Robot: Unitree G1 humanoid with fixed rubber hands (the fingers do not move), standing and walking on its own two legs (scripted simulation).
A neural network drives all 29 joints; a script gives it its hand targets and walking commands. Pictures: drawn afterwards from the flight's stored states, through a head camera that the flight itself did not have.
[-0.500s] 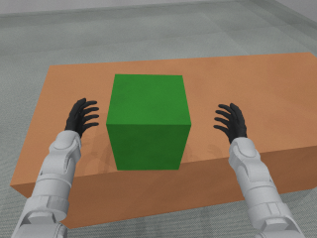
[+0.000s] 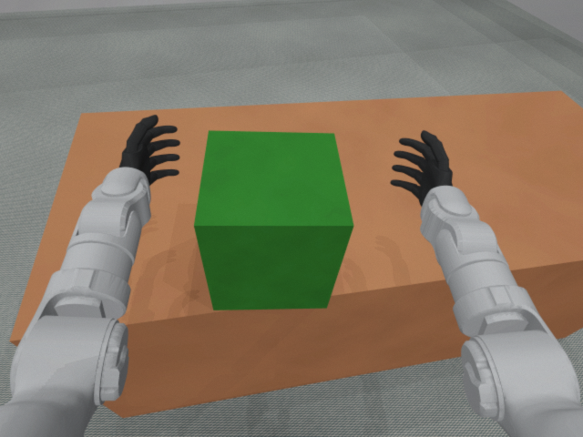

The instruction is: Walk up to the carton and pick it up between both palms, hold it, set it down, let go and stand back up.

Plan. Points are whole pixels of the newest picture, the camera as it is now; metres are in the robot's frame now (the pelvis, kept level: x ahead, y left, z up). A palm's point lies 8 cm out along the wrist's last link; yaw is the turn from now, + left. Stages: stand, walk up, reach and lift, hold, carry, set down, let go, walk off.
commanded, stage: reach and lift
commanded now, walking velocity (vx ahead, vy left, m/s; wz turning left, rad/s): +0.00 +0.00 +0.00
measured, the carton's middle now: (271, 225) +0.46 +0.01 -0.02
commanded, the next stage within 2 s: none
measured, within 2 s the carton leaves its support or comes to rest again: neither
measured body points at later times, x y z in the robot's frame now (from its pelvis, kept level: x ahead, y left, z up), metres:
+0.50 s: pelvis +0.00 +0.00 +0.00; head +0.04 +0.02 +0.45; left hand +0.47 +0.17 +0.10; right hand +0.43 -0.22 +0.10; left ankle +0.01 +0.10 -0.75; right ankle +0.00 -0.08 -0.75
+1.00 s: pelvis -0.02 +0.00 -0.03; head +0.08 +0.02 +0.41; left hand +0.46 +0.16 +0.02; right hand +0.43 -0.20 +0.03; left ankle +0.01 +0.10 -0.75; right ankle +0.00 -0.08 -0.75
